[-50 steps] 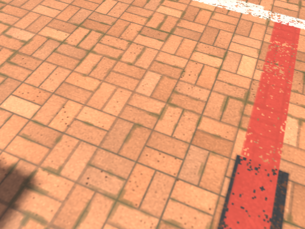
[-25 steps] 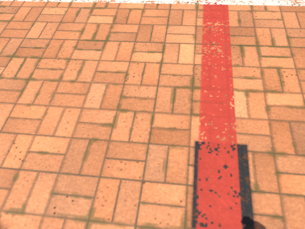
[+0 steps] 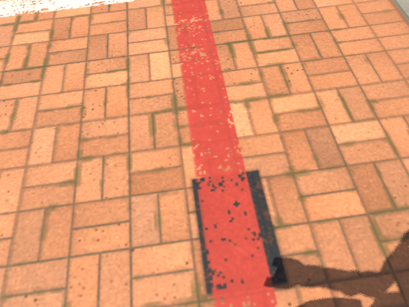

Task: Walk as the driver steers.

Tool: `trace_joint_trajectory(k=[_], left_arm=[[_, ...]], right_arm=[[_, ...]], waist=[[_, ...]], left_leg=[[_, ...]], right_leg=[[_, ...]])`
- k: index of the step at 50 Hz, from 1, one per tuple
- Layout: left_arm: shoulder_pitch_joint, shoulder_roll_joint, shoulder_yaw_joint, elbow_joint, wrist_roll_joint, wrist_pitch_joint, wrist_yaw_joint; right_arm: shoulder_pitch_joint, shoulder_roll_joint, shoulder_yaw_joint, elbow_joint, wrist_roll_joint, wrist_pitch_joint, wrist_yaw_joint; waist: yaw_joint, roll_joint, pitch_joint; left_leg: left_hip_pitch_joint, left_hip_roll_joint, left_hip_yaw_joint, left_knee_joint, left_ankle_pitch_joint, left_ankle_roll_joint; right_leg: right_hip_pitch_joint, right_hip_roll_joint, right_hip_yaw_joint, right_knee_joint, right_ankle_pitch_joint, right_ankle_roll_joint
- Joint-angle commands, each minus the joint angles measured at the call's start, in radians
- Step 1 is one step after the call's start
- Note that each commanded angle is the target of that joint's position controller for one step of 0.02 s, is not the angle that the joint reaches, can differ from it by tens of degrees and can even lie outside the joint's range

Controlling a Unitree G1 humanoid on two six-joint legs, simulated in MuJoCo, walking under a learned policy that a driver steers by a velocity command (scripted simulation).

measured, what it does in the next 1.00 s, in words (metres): walks ahead, turning right: left foot, then right foot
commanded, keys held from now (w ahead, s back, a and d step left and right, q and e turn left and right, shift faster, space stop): w+e+shift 1.00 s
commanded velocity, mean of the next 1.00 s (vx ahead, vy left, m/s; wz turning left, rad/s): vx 0.76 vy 0.00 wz -0.96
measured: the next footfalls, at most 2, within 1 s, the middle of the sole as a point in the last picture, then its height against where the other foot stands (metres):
left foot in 0.44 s outside the picture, level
right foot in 0.92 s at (329, 285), level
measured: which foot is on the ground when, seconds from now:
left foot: up 0.00-0.42, down 0.44-0.88, up 0.90-1.00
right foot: down 0.00-0.44, up 0.46-0.90, down 0.92-1.00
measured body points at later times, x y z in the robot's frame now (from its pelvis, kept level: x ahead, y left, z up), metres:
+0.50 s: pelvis +0.17 -0.01 +0.01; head +0.20 -0.02 +0.46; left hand +0.37 +0.23 -0.10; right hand +0.24 -0.33 -0.07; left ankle +0.24 +0.08 -0.72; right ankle +0.02 -0.09 -0.68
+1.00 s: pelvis +0.46 -0.25 -0.02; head +0.50 -0.26 +0.43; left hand +0.77 -0.22 -0.14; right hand +0.24 -0.39 -0.14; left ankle +0.43 +0.01 -0.58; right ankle +0.48 -0.28 -0.72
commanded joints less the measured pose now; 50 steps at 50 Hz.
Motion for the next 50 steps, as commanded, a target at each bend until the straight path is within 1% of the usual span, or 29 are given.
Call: trace_joint_trajectory(k=[1, 2, 3, 5, 7, 9, 11, 12, 14, 17, 20, 22, 23, 24, 25, 26, 27, 29, 30, 36, 39, 41, 42, 44, 45, 46, 47, 48, 50], left_arm=[[0.192, 0.276, 0.076, -0.057, 0.036, -0.069, 0.003], [0.200, 0.230, 0.057, -0.036, 0.018, -0.098, 0.001], [0.170, 0.190, 0.041, -0.031, -0.005, -0.111, 0.004], [0.085, 0.160, 0.017, -0.048, -0.009, -0.110, 0.023], [0.096, 0.155, 0.013, -0.052, 0.005, -0.116, 0.040], [0.136, 0.154, 0.011, -0.038, 0.003, -0.123, 0.051], [0.149, 0.159, 0.009, -0.032, -0.002, -0.123, 0.056], [0.170, 0.211, 0.023, 0.009, 0.054, -0.099, 0.016], [0.172, 0.168, 0.011, 0.000, 0.041, -0.084, -0.018], [0.168, 0.187, 0.015, -0.001, 0.038, -0.086, -0.023], [0.058, 0.192, 0.014, -0.026, 0.037, -0.100, -0.018], [-0.010, 0.136, -0.004, -0.036, 0.039, -0.118, -0.017], [0.009, 0.021, -0.037, -0.045, 0.038, -0.136, -0.016], [0.028, 0.019, -0.045, -0.082, 0.006, -0.132, -0.005], [0.009, 0.077, -0.040, -0.050, 0.032, -0.113, 0.004], [-0.012, 0.108, -0.031, -0.034, 0.056, -0.105, -0.011], [-0.019, 0.105, -0.031, -0.020, 0.062, -0.100, -0.033], [-0.050, 0.081, -0.039, -0.009, 0.066, -0.085, -0.067], [-0.062, 0.070, -0.044, -0.018, 0.063, -0.080, -0.075], [-0.256, 0.040, -0.069, -0.052, 0.057, -0.072, -0.092], [-0.374, 0.007, -0.096, -0.085, 0.058, -0.076, -0.107], [-0.355, 0.003, -0.105, -0.077, 0.054, -0.076, -0.101], [-0.302, 0.023, -0.099, -0.059, 0.055, -0.073, -0.092], [0.002, 0.108, -0.062, 0.032, 0.051, -0.075, -0.068], [0.242, 0.166, -0.028, 0.109, 0.049, -0.086, -0.046], [0.250, 0.200, 0.000, 0.147, 0.034, -0.087, -0.017], [0.146, 0.302, 0.017, 0.106, 0.053, -0.070, -0.006], [0.213, 0.305, 0.026, 0.091, 0.055, -0.061, -0.003], [0.165, 0.219, 0.011, 0.127, 0.048, -0.078, 0.010]], right_arm=[[-0.107, -0.077, -0.016, -0.146, -0.016, -0.031, -0.001], [-0.129, -0.092, -0.019, -0.155, 0.014, -0.049, 0.007], [-0.130, -0.115, -0.030, -0.144, 0.023, -0.069, 0.013], [-0.119, -0.137, -0.043, -0.123, 0.005, -0.097, 0.018], [-0.118, -0.110, -0.039, -0.107, 0.001, -0.123, 0.033], [-0.137, -0.081, -0.031, -0.099, -0.001, -0.136, 0.037], [-0.152, -0.063, -0.023, -0.103, 0.007, -0.139, 0.040], [-0.076, -0.041, 0.002, -0.059, -0.083, -0.066, 0.067], [-0.137, -0.053, 0.003, -0.093, -0.058, -0.027, 0.071], [-0.216, -0.069, 0.011, -0.138, -0.033, -0.039, 0.065], [-0.116, -0.099, 0.006, -0.129, -0.011, -0.062, 0.047], [0.165, -0.169, -0.019, -0.062, -0.023, -0.085, 0.018], [0.338, -0.258, -0.037, -0.046, -0.059, -0.097, 0.003], [0.277, -0.323, -0.047, -0.061, -0.072, -0.094, 0.005], [0.180, -0.235, -0.032, -0.087, -0.065, -0.089, 0.012], [0.158, -0.159, -0.010, -0.094, -0.051, -0.086, 0.014], [0.163, -0.122, 0.004, -0.082, -0.046, -0.087, 0.015], [0.246, -0.087, 0.018, -0.035, -0.039, -0.099, 0.014], [0.271, -0.090, 0.017, -0.020, -0.035, -0.108, 0.018], [0.382, -0.042, 0.033, 0.065, -0.034, -0.141, 0.030], [0.434, -0.061, 0.034, 0.109, -0.040, -0.139, 0.016], [0.428, -0.112, 0.029, 0.116, -0.039, -0.134, 0.000], [0.428, -0.153, 0.020, 0.120, -0.035, -0.126, -0.013], [0.354, -0.215, 0.005, 0.103, -0.038, -0.098, -0.025], [0.292, -0.218, 0.004, 0.075, -0.043, -0.089, -0.015], [0.285, -0.153, 0.014, 0.076, -0.053, -0.089, 0.008], [0.314, -0.059, 0.039, -0.030, -0.048, -0.106, 0.022], [0.214, -0.125, 0.035, -0.102, -0.031, -0.131, 0.020], [0.171, -0.138, 0.042, -0.102, -0.036, -0.150, 0.020]], waist=[[0.084, -0.268, -0.254], [0.072, -0.215, -0.201], [0.052, -0.157, -0.137], [0.007, -0.164, -0.080], [0.008, -0.160, -0.088], [0.015, -0.134, -0.086], [0.015, -0.168, -0.062], [0.027, -0.254, -0.072], [0.051, -0.220, -0.018], [0.076, -0.203, -0.006], [0.002, -0.186, -0.022], [-0.148, -0.064, -0.104], [-0.202, 0.195, -0.225], [-0.125, 0.330, -0.213], [-0.083, 0.136, -0.109], [-0.072, 0.056, -0.079], [-0.062, 0.036, -0.058], [-0.077, 0.084, -0.026], [-0.077, 0.110, -0.034], [-0.083, 0.046, 0.085], [-0.089, 0.037, 0.124], [-0.042, 0.065, 0.073], [0.003, 0.097, 0.028], [0.169, 0.135, -0.122], [0.266, 0.122, -0.212], [0.214, -0.020, -0.195], [0.069, -0.229, -0.236], [0.134, -0.095, -0.344], [0.042, 0.051, -0.060]], left_leg=[[-0.480, -0.156, -0.238, 0.536, -0.259, 0.005], [-0.546, -0.132, -0.281, 0.529, -0.156, 0.050], [-0.560, -0.110, -0.289, 0.476, -0.062, 0.083], [-0.489, -0.109, -0.290, 0.354, 0.085, 0.088], [-0.428, -0.142, -0.270, 0.251, 0.210, 0.071], [-0.399, -0.172, -0.263, 0.144, 0.283, 0.051], [-0.358, -0.199, -0.261, 0.043, 0.310, 0.027], [-0.329, -0.190, -0.188, 0.083, 0.276, 0.003], [-0.296, -0.192, -0.175, 0.047, 0.246, -0.034], [-0.257, -0.190, -0.202, -0.061, 0.216, -0.036], [-0.010, -0.186, -0.232, -0.174, 0.197, 0.014], [0.412, -0.133, -0.254, -0.240, 0.149, 0.056], [0.595, 0.114, -0.521, -0.352, -0.201, 0.076], [0.572, 0.267, -1.002, -0.559, -0.515, 0.115], [0.449, 0.268, -0.933, -0.546, -0.478, 0.114], [0.380, 0.211, -0.762, -0.510, -0.356, 0.103], [0.338, 0.150, -0.594, -0.510, -0.202, 0.090], [0.328, 0.067, -0.370, -0.506, 0.053, 0.073], [0.338, 0.068, -0.349, -0.521, 0.076, 0.084], [0.317, 0.028, -0.046, -0.573, 0.533, 0.056], [0.344, 0.013, 0.060, -0.585, 0.790, 0.043], [0.344, 0.025, 0.115, -0.501, 1.329, 0.033], [0.375, 0.052, 0.116, -0.416, 1.537, 0.034], [0.342, 0.111, 0.084, -0.054, 1.693, 0.057], [0.178, 0.112, 0.058, 0.253, 1.529, 0.083], [-0.087, -0.029, 0.043, 0.586, 0.542, 0.092], [-0.476, -0.161, -0.024, 0.915, -0.084, 0.047], [-0.597, -0.161, -0.221, 0.954, 0.000, 0.048], [-0.573, -0.078, -0.242, 0.744, 0.079, 0.052]], right_leg=[[0.416, -0.348, 0.745, -0.359, 0.191, -0.360], [0.414, -0.319, 0.725, -0.416, -0.229, -0.320], [0.364, -0.289, 0.706, -0.450, -0.486, -0.266], [0.262, -0.228, 0.629, -0.476, -0.474, -0.211], [0.254, -0.182, 0.562, -0.483, -0.343, -0.192], [0.254, -0.154, 0.528, -0.476, -0.255, -0.186], [0.213, -0.129, 0.512, -0.470, -0.227, -0.187], [0.186, -0.064, 0.471, -0.464, -0.260, -0.166], [0.100, -0.042, 0.497, -0.455, -0.252, -0.173], [0.106, -0.060, 0.579, -0.427, -0.248, -0.190], [0.010, -0.070, 0.645, -0.387, -0.229, -0.171], [-0.211, 0.021, 0.551, -0.129, -0.178, -0.115], [-0.299, 0.156, 0.348, 0.265, -0.267, -0.083], [-0.526, 0.196, 0.255, 0.477, -0.241, -0.065], [-0.542, 0.081, 0.229, 0.589, -0.116, -0.059], [-0.511, 0.052, 0.204, 0.590, -0.043, -0.051], [-0.478, 0.013, 0.196, 0.568, 0.016, -0.037], [-0.476, -0.030, 0.157, 0.600, 0.082, -0.026], [-0.501, -0.030, 0.141, 0.629, 0.107, -0.024], [-0.548, -0.020, 0.030, 0.528, 0.222, -0.037], [-0.469, 0.001, -0.100, 0.297, 0.194, -0.076], [-0.261, 0.077, -0.185, 0.172, 0.165, -0.125], [-0.174, 0.108, -0.192, 0.146, 0.139, -0.142], [0.136, 0.147, -0.131, 0.114, 0.055, -0.195], [0.431, 0.141, -0.041, 0.020, 0.049, -0.241], [0.627, 0.073, 0.087, -0.049, 0.019, -0.259], [0.826, -0.149, 0.546, -0.066, 0.093, -0.370], [0.873, -0.213, 0.781, -0.261, -0.042, -0.457], [0.541, -0.188, 0.704, -0.423, -0.013, -0.380]])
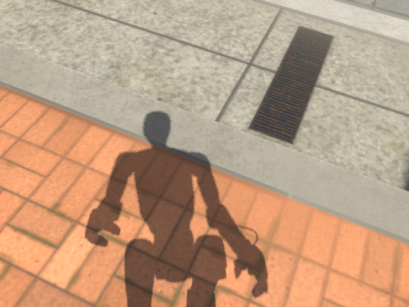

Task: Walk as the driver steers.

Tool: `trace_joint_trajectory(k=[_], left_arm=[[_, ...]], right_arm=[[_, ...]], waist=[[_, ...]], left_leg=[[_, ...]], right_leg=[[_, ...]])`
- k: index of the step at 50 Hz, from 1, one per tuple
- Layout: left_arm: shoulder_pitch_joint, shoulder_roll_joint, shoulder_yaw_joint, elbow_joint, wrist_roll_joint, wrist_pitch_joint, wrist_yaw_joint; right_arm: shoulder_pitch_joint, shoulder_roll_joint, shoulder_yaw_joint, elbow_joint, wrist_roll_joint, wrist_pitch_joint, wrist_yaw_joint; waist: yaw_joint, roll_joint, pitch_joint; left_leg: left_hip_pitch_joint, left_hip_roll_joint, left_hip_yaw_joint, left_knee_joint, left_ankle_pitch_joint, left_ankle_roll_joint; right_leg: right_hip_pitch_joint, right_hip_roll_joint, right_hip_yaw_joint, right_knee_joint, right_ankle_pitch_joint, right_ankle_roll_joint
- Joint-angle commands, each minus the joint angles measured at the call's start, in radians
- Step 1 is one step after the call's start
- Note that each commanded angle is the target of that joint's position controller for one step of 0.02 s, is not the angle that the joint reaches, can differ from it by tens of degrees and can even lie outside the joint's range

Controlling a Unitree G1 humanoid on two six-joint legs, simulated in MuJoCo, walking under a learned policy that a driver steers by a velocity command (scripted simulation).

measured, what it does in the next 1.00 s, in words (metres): walks ahead: left foot, then right foot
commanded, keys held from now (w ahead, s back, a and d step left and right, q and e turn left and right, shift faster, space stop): w+e+shift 0.18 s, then w+q+shift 0.78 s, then e+shift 0.04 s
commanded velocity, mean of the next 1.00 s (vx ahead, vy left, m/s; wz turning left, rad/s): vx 0.99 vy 0.00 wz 0.17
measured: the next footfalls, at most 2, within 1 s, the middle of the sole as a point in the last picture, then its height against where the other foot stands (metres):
left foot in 0.32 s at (154, 277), level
right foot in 0.72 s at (232, 186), level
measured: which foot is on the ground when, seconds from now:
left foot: up 0.00-0.30, down 0.32-0.70, up 0.72-1.00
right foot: down 0.00-0.32, up 0.34-0.70, down 0.72-1.00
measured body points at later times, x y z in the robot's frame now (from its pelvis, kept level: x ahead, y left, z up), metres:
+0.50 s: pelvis +0.49 +0.03 +0.03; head +0.50 +0.03 +0.48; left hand +0.71 +0.25 -0.05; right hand +0.41 -0.25 -0.09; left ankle +0.49 +0.12 -0.70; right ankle +0.44 -0.08 -0.61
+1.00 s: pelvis +0.95 -0.03 +0.03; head +0.97 -0.02 +0.48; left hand +0.83 +0.26 -0.09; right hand +1.24 -0.23 -0.03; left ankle +1.06 +0.10 -0.63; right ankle +0.83 -0.17 -0.70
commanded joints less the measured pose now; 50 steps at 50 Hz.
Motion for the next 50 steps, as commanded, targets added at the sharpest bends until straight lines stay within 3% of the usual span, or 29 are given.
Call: trace_joint_trajectory(k=[1, 4, 8, 12, 13, 14, 15, 16, 17, 18, 19, 20, 21, 23, 25, 27, 29, 32, 33, 35, 36, 37, 38, 39, 41, 42, 45, 48, 50], left_arm=[[0.162, 0.176, 0.064, 0.004, 0.002, -0.025, 0.037], [0.112, 0.124, 0.035, 0.003, -0.018, -0.070, 0.040], [0.149, 0.151, 0.051, 0.023, -0.015, -0.096, 0.027], [0.241, 0.167, 0.051, 0.083, -0.032, -0.110, 0.026], [0.261, 0.190, 0.053, 0.096, -0.024, -0.111, 0.030], [0.254, 0.220, 0.059, 0.103, -0.002, -0.106, 0.031], [0.184, 0.224, 0.061, 0.101, 0.018, -0.097, 0.034], [0.123, 0.158, 0.046, 0.086, 0.031, -0.101, 0.041], [0.245, -0.001, 0.009, 0.031, -0.026, -0.119, 0.025], [0.242, 0.042, -0.006, 0.035, -0.004, -0.125, 0.031], [0.149, 0.074, -0.007, 0.027, 0.010, -0.121, 0.026], [0.072, 0.086, -0.010, 0.008, 0.028, -0.119, 0.021], [-0.002, 0.076, -0.015, -0.031, 0.046, -0.114, 0.016], [-0.019, 0.027, -0.037, -0.068, 0.065, -0.094, 0.002], [-0.074, 0.016, -0.056, -0.111, 0.061, -0.088, -0.005], [-0.177, 0.009, -0.075, -0.157, 0.034, -0.094, -0.019], [-0.223, -0.005, -0.084, -0.168, 0.011, -0.093, -0.026], [-0.221, 0.042, -0.065, -0.167, 0.006, -0.091, -0.005], [-0.178, 0.065, -0.052, -0.156, 0.008, -0.093, 0.005], [0.094, 0.114, -0.016, -0.085, 0.018, -0.105, 0.032], [0.297, 0.195, 0.017, -0.069, 0.036, -0.109, 0.056], [0.294, 0.250, 0.029, -0.072, 0.058, -0.099, 0.062], [0.206, 0.205, 0.031, -0.073, 0.033, -0.089, 0.064], [0.145, 0.110, 0.014, -0.076, 0.025, -0.092, 0.059], [0.143, 0.047, 0.002, -0.037, 0.027, -0.104, 0.052], [0.162, 0.034, -0.001, -0.012, 0.019, -0.113, 0.052], [0.205, -0.009, -0.008, 0.047, -0.014, -0.135, 0.037], [0.160, 0.017, -0.005, 0.063, -0.005, -0.151, 0.038], [0.146, 0.008, -0.014, 0.080, -0.012, -0.159, 0.040]], right_arm=[[-0.145, -0.200, -0.033, -0.186, -0.016, -0.043, 0.001], [-0.143, -0.165, -0.020, -0.199, -0.050, 0.014, 0.016], [-0.376, -0.107, 0.010, -0.297, -0.013, 0.009, 0.036], [-0.368, -0.139, 0.000, -0.275, -0.003, -0.004, 0.033], [-0.310, -0.182, -0.019, -0.248, -0.007, -0.007, 0.025], [-0.186, -0.221, -0.040, -0.213, 0.002, -0.009, 0.013], [0.024, -0.251, -0.061, -0.153, 0.011, -0.004, -0.002], [0.245, -0.309, -0.085, -0.100, 0.007, 0.001, -0.022], [0.223, -0.396, -0.104, -0.078, -0.012, -0.001, -0.010], [0.081, -0.327, -0.102, -0.099, 0.000, 0.004, 0.015], [-0.019, -0.246, -0.090, -0.118, 0.014, 0.000, 0.021], [-0.023, -0.194, -0.079, -0.095, 0.019, -0.001, 0.027], [-0.005, -0.165, -0.067, -0.066, 0.017, -0.006, 0.028], [0.039, -0.166, -0.061, -0.017, 0.019, -0.015, 0.021], [0.050, -0.185, -0.067, -0.008, 0.026, -0.025, 0.015], [0.006, -0.199, -0.076, -0.027, 0.026, -0.025, 0.009], [0.001, -0.234, -0.091, -0.035, 0.038, -0.029, 0.019], [0.048, -0.249, -0.099, -0.028, 0.051, -0.025, 0.026], [0.061, -0.259, -0.100, -0.024, 0.049, -0.020, 0.021], [0.043, -0.290, -0.110, -0.026, 0.044, -0.012, 0.021], [0.028, -0.206, -0.088, -0.053, 0.043, -0.023, 0.021], [0.105, -0.071, -0.055, -0.103, 0.073, -0.020, 0.016], [0.050, -0.124, -0.053, -0.116, 0.057, -0.005, 0.009], [-0.031, -0.160, -0.062, -0.111, 0.037, 0.007, 0.012], [-0.107, -0.142, -0.063, -0.116, 0.019, 0.028, 0.036], [-0.109, -0.123, -0.060, -0.129, 0.014, 0.043, 0.049], [-0.226, -0.084, -0.045, -0.201, 0.009, 0.080, 0.065], [-0.322, -0.080, -0.024, -0.271, 0.004, 0.079, 0.085], [-0.394, -0.068, -0.008, -0.284, -0.007, 0.059, 0.097]], waist=[[0.056, 0.155, -0.023], [-0.021, 0.119, 0.036], [0.050, 0.038, 0.065], [0.095, 0.000, -0.041], [0.075, 0.006, -0.092], [0.004, -0.016, -0.166], [-0.134, -0.018, -0.232], [-0.243, 0.046, -0.316], [-0.091, 0.475, -0.416], [-0.051, 0.324, -0.329], [-0.024, 0.165, -0.218], [-0.013, 0.039, -0.132], [0.001, 0.013, -0.079], [0.048, 0.072, -0.014], [0.063, 0.090, 0.020], [0.060, 0.103, 0.042], [0.038, 0.116, 0.015], [0.024, 0.103, -0.027], [0.043, 0.098, -0.069], [0.180, 0.062, -0.234], [0.258, -0.028, -0.369], [0.172, -0.228, -0.470], [0.146, -0.204, -0.367], [0.142, -0.084, -0.233], [0.115, -0.011, -0.104], [0.090, -0.064, -0.077], [0.061, -0.049, -0.034], [0.020, -0.056, 0.008], [0.014, 0.033, 0.089]], left_leg=[[-0.597, 0.044, -0.094, 0.012, -0.019, -0.008], [-0.450, 0.088, -0.068, -0.199, -0.073, -0.056], [-0.257, 0.035, -0.007, -0.598, 0.321, -0.047], [-0.120, -0.042, 0.026, -0.816, 0.494, 0.050], [-0.089, -0.087, 0.054, -0.820, 0.404, 0.070], [0.016, -0.120, 0.060, -0.811, 0.297, 0.092], [0.199, -0.109, 0.068, -0.829, 0.245, 0.108], [0.416, 0.006, -0.056, -0.777, 0.067, 0.153], [0.600, 0.275, -0.734, -0.993, -0.049, 0.306], [0.566, 0.268, -0.937, -1.107, -0.189, 0.360], [0.441, 0.247, -0.796, -1.108, -0.212, 0.357], [0.290, 0.205, -0.698, -1.120, -0.141, 0.330], [0.188, 0.153, -0.612, -1.125, -0.073, 0.304], [0.065, 0.091, -0.536, -1.162, -0.004, 0.303], [-0.024, 0.068, -0.479, -1.218, 0.072, 0.318], [-0.167, 0.015, -0.387, -1.274, 0.152, 0.295], [-0.252, 0.003, -0.353, -1.320, 0.280, 0.262], [-0.082, 0.025, -0.363, -1.223, 0.471, 0.215], [-0.018, 0.022, -0.356, -1.122, 0.604, 0.198], [-0.086, -0.047, -0.304, -0.697, 0.705, 0.160], [-0.234, -0.097, -0.237, -0.360, 0.446, 0.149], [-0.483, -0.168, -0.152, -0.061, -0.141, 0.135], [-0.603, -0.107, -0.125, 0.033, -0.029, 0.144], [-0.629, -0.054, -0.111, 0.010, 0.051, 0.145], [-0.596, -0.003, -0.110, -0.053, 0.088, 0.133], [-0.589, 0.013, -0.111, -0.072, 0.082, 0.123], [-0.668, 0.040, -0.086, -0.112, 0.101, 0.115], [-0.614, 0.045, -0.045, -0.274, 0.285, 0.122], [-0.401, -0.016, 0.037, -0.594, 0.417, 0.132]], right_leg=[[0.452, -0.342, 0.669, -0.486, 0.111, -0.175], [0.140, -0.225, 0.516, -0.522, 0.175, -0.148], [-0.020, -0.142, 0.456, -0.548, 0.407, -0.079], [0.281, -0.219, 0.432, -0.488, 0.836, -0.012], [0.396, -0.234, 0.407, -0.396, 1.039, 0.013], [0.447, -0.254, 0.391, -0.218, 1.180, 0.034], [0.380, -0.234, 0.340, 0.043, 1.169, 0.055], [0.196, -0.164, 0.280, 0.457, 0.876, 0.078], [-0.145, 0.069, 0.272, 0.833, -0.072, 0.148], [-0.333, -0.016, 0.304, 0.850, -0.073, 0.116], [-0.359, -0.126, 0.273, 0.792, 0.010, 0.114], [-0.323, -0.166, 0.245, 0.698, 0.036, 0.117], [-0.302, -0.197, 0.245, 0.611, 0.030, 0.129], [-0.293, -0.222, 0.218, 0.509, -0.017, 0.167], [-0.292, -0.252, 0.185, 0.345, -0.001, 0.205], [-0.147, -0.249, 0.142, 0.092, 0.164, 0.237], [0.072, -0.205, 0.091, -0.040, 0.317, 0.244], [0.126, -0.191, 0.113, -0.143, 0.360, 0.234], [0.175, -0.172, 0.112, -0.171, 0.291, 0.225], [0.509, -0.183, 0.118, -0.176, 0.161, 0.195], [0.720, -0.410, 0.356, -0.207, -0.200, 0.160], [0.844, -0.678, 0.868, -0.398, -0.524, 0.088], [0.737, -0.653, 0.966, -0.476, -0.526, 0.057], [0.624, -0.601, 0.761, -0.452, -0.391, 0.066], [0.457, -0.510, 0.484, -0.463, -0.043, 0.092], [0.415, -0.495, 0.407, -0.468, 0.071, 0.097], [0.412, -0.476, 0.213, -0.495, 0.355, 0.126], [0.321, -0.434, 0.023, -0.542, 0.476, 0.153], [0.166, -0.365, -0.076, -0.593, 0.614, 0.158]])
